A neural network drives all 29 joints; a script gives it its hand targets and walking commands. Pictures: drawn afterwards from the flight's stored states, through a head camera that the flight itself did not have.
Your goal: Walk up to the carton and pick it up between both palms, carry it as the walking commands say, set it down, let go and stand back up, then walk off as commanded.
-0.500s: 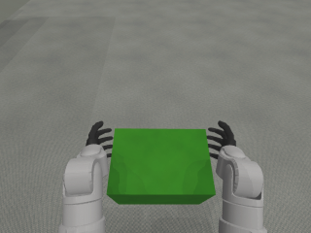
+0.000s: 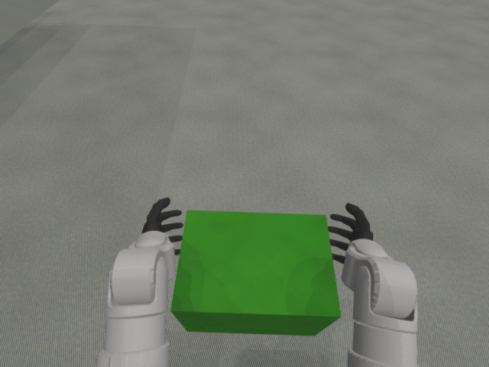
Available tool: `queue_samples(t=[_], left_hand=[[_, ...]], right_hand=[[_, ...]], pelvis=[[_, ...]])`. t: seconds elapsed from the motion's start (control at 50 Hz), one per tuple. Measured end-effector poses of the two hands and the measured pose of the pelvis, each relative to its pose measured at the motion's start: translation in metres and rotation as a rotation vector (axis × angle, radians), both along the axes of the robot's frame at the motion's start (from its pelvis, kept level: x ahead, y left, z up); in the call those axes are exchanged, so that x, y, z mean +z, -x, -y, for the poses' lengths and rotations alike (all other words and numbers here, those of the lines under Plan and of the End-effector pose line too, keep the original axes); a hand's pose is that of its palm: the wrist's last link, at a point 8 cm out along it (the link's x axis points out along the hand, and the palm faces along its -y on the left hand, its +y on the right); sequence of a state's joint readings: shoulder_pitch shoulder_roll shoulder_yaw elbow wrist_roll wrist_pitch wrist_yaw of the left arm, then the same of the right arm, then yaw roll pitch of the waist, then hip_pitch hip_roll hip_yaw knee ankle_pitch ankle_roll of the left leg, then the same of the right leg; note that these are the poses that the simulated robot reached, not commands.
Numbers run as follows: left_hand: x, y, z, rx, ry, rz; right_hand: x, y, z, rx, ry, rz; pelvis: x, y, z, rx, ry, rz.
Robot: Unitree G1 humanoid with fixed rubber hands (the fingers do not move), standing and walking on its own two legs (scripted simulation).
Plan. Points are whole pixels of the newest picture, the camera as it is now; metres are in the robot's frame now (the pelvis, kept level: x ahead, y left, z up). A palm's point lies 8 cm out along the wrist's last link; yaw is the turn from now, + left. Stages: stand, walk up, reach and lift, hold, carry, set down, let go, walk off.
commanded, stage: carry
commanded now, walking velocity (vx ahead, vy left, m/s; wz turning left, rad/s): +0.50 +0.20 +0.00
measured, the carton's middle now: (253, 275) +0.29 +0.00 -0.01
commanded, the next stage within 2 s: none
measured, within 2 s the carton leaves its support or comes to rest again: neither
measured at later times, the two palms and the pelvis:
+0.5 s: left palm (132, 102) +0.67 +0.28 +0.09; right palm (260, 111) +0.63 -0.02 +0.09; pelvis +0.36 +0.17 +0.02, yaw -6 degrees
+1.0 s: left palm (120, 34) +1.01 +0.41 +0.11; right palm (218, 38) +1.03 +0.11 +0.10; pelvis +0.73 +0.25 +0.03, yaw +0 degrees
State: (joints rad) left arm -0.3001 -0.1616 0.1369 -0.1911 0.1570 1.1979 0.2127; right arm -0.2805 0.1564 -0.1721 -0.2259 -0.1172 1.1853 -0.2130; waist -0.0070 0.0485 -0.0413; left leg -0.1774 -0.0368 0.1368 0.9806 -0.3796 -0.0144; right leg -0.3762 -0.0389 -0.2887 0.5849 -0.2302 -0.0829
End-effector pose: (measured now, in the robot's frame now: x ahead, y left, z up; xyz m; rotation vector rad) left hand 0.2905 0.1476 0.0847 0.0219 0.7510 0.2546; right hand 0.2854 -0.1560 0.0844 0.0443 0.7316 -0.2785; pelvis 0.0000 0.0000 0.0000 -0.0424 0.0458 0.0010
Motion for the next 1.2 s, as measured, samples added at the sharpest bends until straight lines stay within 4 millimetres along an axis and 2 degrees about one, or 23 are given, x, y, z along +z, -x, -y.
queue_samples(t=[0.08, 0.14, 0.24, 0.3, 0.34, 0.4, 0.46, 0.6, 0.76, 0.86, 0.92, 1.0, 1.06, 1.12, 1.2], left_hand=[[-0.001, -0.035, -0.033, 0.094, 0.007, -0.052], [0.008, -0.074, -0.050, 0.127, 0.006, -0.047], [0.023, -0.166, -0.079, 0.086, -0.013, 0.022], [0.019, -0.229, -0.098, 0.022, -0.014, 0.061], [0.009, -0.266, -0.110, -0.020, 0.000, 0.047], [-0.003, -0.306, -0.122, -0.050, 0.014, -0.037], [-0.003, -0.347, -0.131, -0.074, 0.024, -0.058], [0.012, -0.452, -0.155, -0.091, 0.036, 0.012], [0.002, -0.563, -0.189, -0.018, 0.005, 0.018], [0.002, -0.611, -0.227, 0.092, -0.005, -0.047], [0.012, -0.651, -0.243, 0.124, -0.010, -0.046], [0.026, -0.723, -0.263, 0.097, -0.031, 0.004], [0.027, -0.783, -0.279, 0.045, -0.036, 0.043], [0.016, -0.846, -0.294, -0.034, -0.022, 0.070], [-0.003, -0.900, -0.309, -0.077, 0.002, -0.041]], right_hand=[[0.001, -0.064, -0.034, 0.092, 0.005, -0.050], [0.008, -0.111, -0.052, 0.122, 0.002, -0.045], [0.014, -0.188, -0.080, 0.082, -0.019, 0.024], [0.010, -0.232, -0.098, 0.018, -0.021, 0.065], [0.004, -0.258, -0.110, -0.016, 0.001, 0.049], [-0.002, -0.287, -0.123, -0.053, 0.009, -0.035], [0.002, -0.321, -0.133, -0.084, 0.015, -0.057], [0.020, -0.423, -0.157, -0.097, 0.026, 0.012], [0.002, -0.558, -0.189, -0.009, 0.011, 0.016], [0.000, -0.639, -0.228, 0.099, 0.000, -0.048], [0.007, -0.687, -0.245, 0.128, -0.010, -0.046], [0.012, -0.749, -0.264, 0.100, -0.034, 0.004], [0.011, -0.793, -0.280, 0.048, -0.038, 0.044], [0.005, -0.834, -0.295, -0.024, -0.019, 0.071], [-0.004, -0.874, -0.310, -0.071, 0.004, -0.041]], pelvis=[[0.013, -0.052, -0.011, 0.005, -0.019, -0.012], [0.022, -0.094, -0.026, 0.001, -0.050, -0.017], [0.019, -0.172, -0.068, -0.004, -0.081, -0.014], [0.003, -0.225, -0.103, -0.049, -0.075, 0.004], [-0.002, -0.256, -0.122, -0.064, -0.088, 0.007], [0.009, -0.294, -0.142, -0.093, -0.060, -0.011], [0.018, -0.334, -0.158, -0.112, -0.047, -0.024], [0.019, -0.433, -0.184, -0.103, -0.027, -0.035], [-0.001, -0.560, -0.194, -0.012, -0.015, -0.006], [0.015, -0.628, -0.206, 0.012, -0.034, -0.019], [0.024, -0.671, -0.219, 0.005, -0.067, -0.023], [0.026, -0.732, -0.248, 0.002, -0.092, -0.023], [0.015, -0.783, -0.279, -0.027, -0.098, -0.012], [-0.002, -0.836, -0.311, -0.079, -0.085, 0.008], [0.009, -0.887, -0.335, -0.105, -0.068, -0.015]])
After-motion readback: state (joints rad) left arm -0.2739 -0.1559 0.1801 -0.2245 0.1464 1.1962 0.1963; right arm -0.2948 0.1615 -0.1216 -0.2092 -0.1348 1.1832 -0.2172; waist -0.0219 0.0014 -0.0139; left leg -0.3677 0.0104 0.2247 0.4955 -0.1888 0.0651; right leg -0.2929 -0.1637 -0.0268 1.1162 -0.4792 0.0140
